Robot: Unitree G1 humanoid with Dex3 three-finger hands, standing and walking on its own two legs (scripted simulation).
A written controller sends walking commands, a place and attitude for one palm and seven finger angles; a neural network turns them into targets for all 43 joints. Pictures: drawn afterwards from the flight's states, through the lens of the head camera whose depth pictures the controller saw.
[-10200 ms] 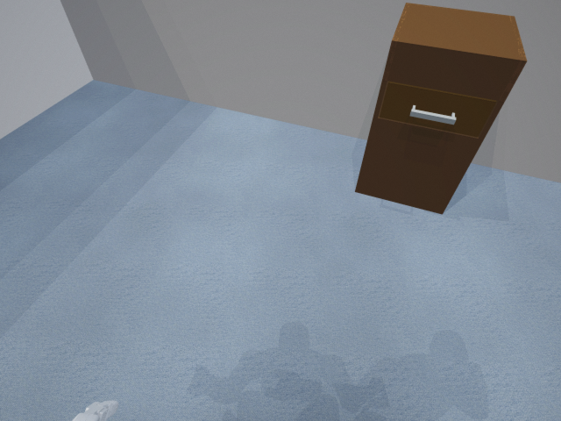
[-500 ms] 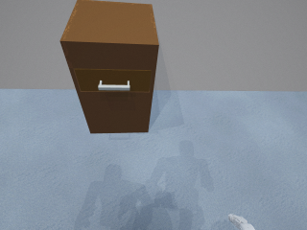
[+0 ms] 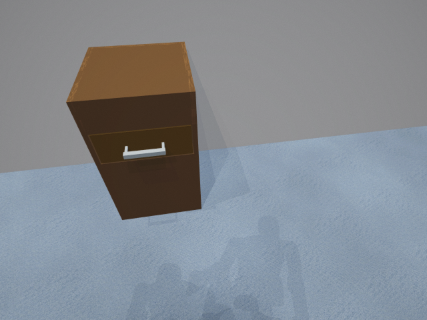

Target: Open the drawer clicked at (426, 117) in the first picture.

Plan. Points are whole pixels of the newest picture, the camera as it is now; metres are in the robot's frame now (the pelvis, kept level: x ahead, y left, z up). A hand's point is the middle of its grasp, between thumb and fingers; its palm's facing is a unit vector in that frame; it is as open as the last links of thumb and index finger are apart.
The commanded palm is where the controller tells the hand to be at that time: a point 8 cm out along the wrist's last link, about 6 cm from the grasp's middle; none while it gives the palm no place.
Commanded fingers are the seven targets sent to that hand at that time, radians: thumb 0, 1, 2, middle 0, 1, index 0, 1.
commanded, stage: take the last steps up to it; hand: left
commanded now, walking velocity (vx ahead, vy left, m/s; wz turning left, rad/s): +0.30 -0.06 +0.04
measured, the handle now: (144, 150) +0.79 +0.27 -0.25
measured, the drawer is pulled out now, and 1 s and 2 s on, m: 0.00 0.00 0.00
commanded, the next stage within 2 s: come to a stop and stand still in 0.80 s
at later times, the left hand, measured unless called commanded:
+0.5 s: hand out of the picture -0.01 +0.08 -0.16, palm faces +0.20 -0.97 -0.14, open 7.4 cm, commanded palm none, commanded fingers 0.00 0.90 0.90 -0.20 -0.30 -0.20 -0.30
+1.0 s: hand (145, 233) +0.38 +0.18 -0.17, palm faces +0.08 -0.98 -0.21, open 7.4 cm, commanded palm none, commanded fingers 0.00 0.90 0.90 -0.20 -0.30 -0.20 -0.30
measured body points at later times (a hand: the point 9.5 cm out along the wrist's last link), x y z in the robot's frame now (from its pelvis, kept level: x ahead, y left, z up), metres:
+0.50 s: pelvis +0.13 -0.04 -0.01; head +0.15 -0.05 +0.44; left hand -0.02 +0.13 -0.15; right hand +0.23 -0.26 -0.16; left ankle +0.23 +0.10 -0.70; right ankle +0.03 -0.13 -0.75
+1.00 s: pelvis +0.30 -0.01 -0.01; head +0.30 -0.01 +0.44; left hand +0.38 +0.24 -0.15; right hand +0.31 -0.24 -0.16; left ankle +0.26 +0.08 -0.75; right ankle +0.39 -0.14 -0.71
